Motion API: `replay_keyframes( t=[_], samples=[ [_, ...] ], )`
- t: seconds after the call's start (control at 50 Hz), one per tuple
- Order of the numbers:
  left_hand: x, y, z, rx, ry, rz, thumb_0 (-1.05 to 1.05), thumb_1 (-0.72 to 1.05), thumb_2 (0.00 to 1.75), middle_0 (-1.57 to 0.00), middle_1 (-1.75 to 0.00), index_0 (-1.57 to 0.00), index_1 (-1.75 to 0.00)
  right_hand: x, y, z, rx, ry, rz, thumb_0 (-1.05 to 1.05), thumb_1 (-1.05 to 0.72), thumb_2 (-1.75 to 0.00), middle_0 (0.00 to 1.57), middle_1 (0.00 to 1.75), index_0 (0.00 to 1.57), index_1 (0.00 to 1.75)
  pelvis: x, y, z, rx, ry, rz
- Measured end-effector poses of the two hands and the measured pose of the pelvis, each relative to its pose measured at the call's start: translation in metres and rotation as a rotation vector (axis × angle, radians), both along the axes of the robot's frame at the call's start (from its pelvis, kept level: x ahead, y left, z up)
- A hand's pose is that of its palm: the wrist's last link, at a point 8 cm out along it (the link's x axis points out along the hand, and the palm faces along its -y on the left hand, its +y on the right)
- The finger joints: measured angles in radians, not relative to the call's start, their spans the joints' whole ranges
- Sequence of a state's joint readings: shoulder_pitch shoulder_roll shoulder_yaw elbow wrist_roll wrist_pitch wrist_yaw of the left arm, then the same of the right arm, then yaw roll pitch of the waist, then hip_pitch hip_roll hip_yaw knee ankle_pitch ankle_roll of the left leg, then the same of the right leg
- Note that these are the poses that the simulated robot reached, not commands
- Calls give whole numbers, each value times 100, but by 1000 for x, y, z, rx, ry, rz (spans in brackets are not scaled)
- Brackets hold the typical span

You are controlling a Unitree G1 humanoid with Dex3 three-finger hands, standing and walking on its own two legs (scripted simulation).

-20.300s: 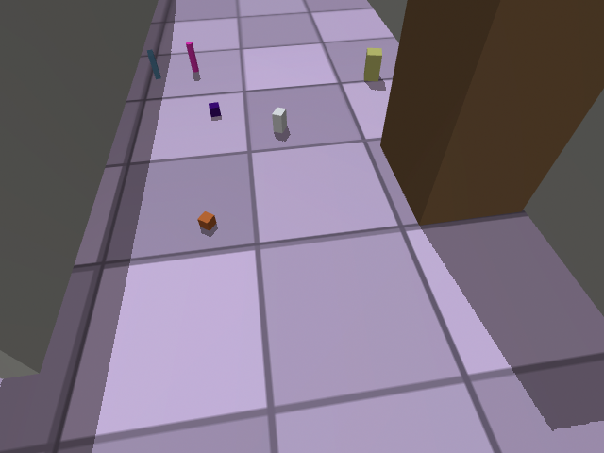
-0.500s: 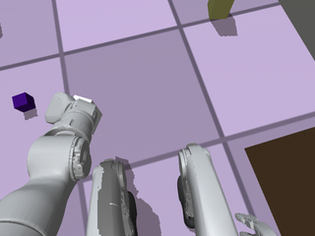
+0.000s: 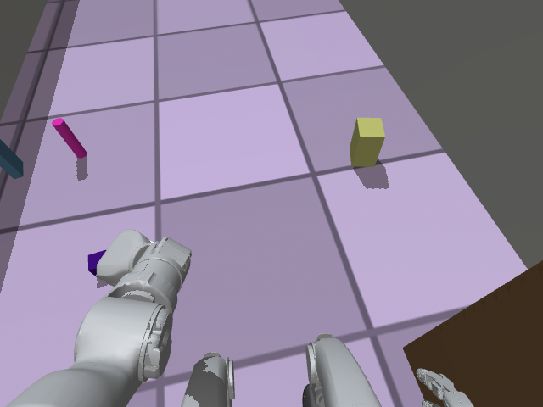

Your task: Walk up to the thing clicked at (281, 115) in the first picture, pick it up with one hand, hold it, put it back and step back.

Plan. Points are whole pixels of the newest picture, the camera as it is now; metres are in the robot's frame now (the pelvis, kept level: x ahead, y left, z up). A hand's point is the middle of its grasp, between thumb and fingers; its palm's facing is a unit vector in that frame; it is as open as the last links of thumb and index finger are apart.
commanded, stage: lift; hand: left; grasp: from above
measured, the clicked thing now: (155, 277) +0.37 +0.21 -0.12
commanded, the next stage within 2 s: hold in 0.62 s
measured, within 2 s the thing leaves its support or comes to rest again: neither
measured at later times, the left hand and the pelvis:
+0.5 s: hand (117, 243) +0.37 +0.22 +0.03, palm faces -0.17 -0.45 -0.88, open 8.8 cm; pelvis +0.04 +0.01 +0.09, yaw +0 degrees
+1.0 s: hand (101, 215) +0.39 +0.23 +0.07, palm faces -0.16 -0.42 -0.89, open 8.8 cm; pelvis +0.07 +0.02 +0.12, yaw +0 degrees
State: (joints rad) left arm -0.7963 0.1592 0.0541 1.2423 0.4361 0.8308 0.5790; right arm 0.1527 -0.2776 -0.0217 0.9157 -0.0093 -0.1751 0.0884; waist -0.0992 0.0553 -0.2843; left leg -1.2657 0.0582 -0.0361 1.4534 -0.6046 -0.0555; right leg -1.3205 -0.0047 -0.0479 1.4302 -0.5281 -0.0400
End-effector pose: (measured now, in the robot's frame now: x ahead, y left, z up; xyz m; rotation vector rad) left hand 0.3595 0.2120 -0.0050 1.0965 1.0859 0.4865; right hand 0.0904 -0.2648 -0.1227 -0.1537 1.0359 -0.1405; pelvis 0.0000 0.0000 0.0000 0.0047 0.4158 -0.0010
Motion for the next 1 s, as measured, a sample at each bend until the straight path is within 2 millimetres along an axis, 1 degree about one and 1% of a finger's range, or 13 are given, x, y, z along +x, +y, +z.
replay_keyframes(
  t=[0.06, 0.12, 0.3, 0.38, 0.48, 0.58, 0.7, 0.8, 1.0],
  samples=[
    [-3, 0, 15, -9, 19, 18, 0, 13, 53, -74, -57, -73, -58, 6, 4, 16, 8, -13, 9, 1, -92, -90, 20, 30, 19, 30, 4, -1, 16, 0, -24, 2],
    [-3, -1, 26, -14, 29, 24, 0, 14, 50, -75, -55, -74, -56, 9, 8, 27, 19, -11, 15, 1, -92, -90, 20, 30, 19, 30, 6, -1, 29, -1, -42, 3],
    [3, 0, 53, -41, 21, 48, 0, 17, 41, -77, -53, -77, -51, 9, 26, 49, 67, 45, 18, 1, -92, -90, 20, 30, 20, 30, 17, 5, 61, -5, -80, -2],
    [7, 4, 71, -40, 16, 56, 0, 17, 41, -77, -53, -78, -50, 13, 32, 61, 82, 57, 10, 1, -92, -90, 20, 30, 20, 30, 25, 8, 75, -5, -102, -5],
    [11, 14, 92, -18, 28, 61, 0, 17, 40, -79, -52, -79, -49, 23, 36, 78, 82, 46, 4, 1, -92, -90, 20, 30, 20, 30, 35, 12, 90, -5, -127, -4],
    [13, 22, 102, -22, 43, 86, 0, 16, 40, -80, -50, -80, -48, 34, 35, 93, 66, 31, 14, 1, -92, -90, 20, 30, 20, 30, 44, 15, 100, -7, -151, 1],
    [19, 27, 107, -17, 49, 87, 0, 14, 43, -82, -48, -82, -46, 47, 30, 107, 47, 23, 30, 1, -92, -90, 20, 30, 20, 30, 53, 17, 109, -9, -168, 5],
    [23, 28, 112, -28, 32, 82, 0, 14, 45, -83, -45, -82, -45, 55, 28, 114, 44, 24, 33, 1, -91, -90, 20, 30, 19, 30, 61, 18, 114, -8, -183, 7],
    [36, 25, 134, 18, 8, 63, 0, 15, 46, -83, -40, -81, -44, 71, 27, 121, 59, 3, 44, 1, -91, -90, 20, 30, 19, 30, 72, 15, 121, -2, -202, 5]
  ],
)
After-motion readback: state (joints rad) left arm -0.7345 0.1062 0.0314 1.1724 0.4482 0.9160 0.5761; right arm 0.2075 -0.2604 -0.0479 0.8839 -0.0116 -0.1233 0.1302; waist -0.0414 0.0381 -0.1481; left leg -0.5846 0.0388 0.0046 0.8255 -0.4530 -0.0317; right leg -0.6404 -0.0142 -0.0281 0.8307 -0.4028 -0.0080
